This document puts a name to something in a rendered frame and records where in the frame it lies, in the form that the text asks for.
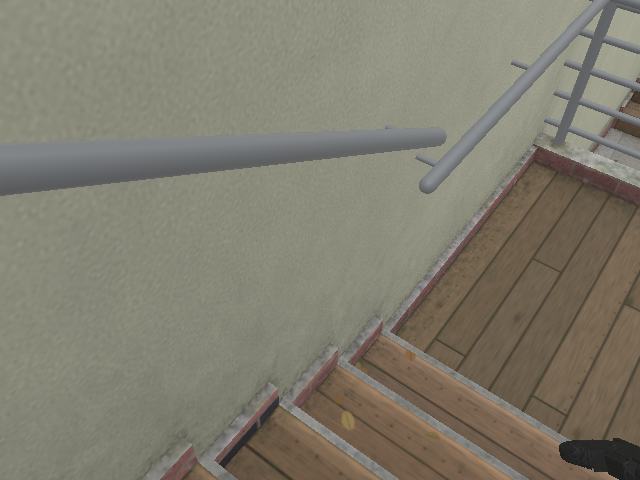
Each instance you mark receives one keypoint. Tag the right robot hand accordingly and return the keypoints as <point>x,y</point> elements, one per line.
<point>619,458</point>

